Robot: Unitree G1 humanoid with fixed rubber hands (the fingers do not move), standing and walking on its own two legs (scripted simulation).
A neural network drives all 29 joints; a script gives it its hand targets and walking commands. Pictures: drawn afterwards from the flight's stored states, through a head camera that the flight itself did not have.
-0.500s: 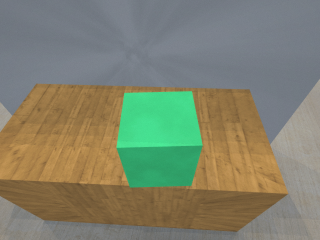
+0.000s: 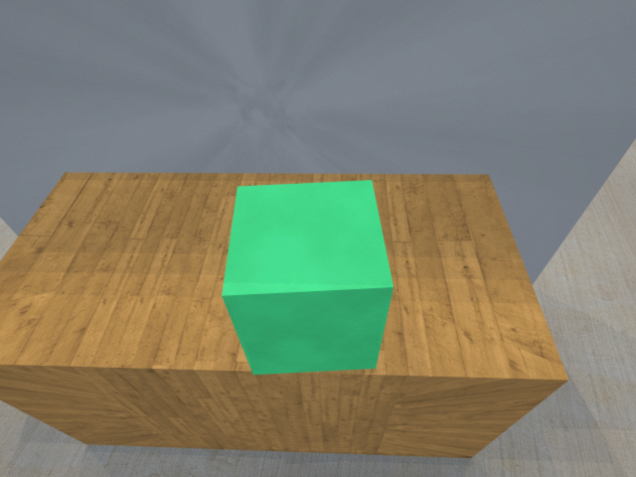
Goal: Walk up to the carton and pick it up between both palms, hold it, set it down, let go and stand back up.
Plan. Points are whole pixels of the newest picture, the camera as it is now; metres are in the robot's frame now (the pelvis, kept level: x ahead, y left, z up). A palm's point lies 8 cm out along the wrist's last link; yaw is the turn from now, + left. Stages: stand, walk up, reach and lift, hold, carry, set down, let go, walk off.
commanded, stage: walk up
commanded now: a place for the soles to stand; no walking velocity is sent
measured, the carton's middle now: (309, 281) +0.43 +0.05 -0.05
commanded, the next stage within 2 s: reach and lift in 1.90 s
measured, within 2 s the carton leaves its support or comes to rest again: neither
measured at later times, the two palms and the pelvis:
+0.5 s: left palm out of the picture +0.04 +0.27 -0.12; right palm out of the picture +0.01 -0.23 -0.15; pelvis -0.02 +0.02 -0.01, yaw -8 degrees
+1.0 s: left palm out of the picture +0.03 +0.29 -0.13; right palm out of the picture -0.06 -0.19 -0.13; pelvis -0.03 +0.05 +0.01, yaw -6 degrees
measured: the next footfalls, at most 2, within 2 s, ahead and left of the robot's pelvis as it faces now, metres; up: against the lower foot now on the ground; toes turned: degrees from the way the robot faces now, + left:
right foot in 0.40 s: -0.01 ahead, -0.08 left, +0.00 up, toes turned -5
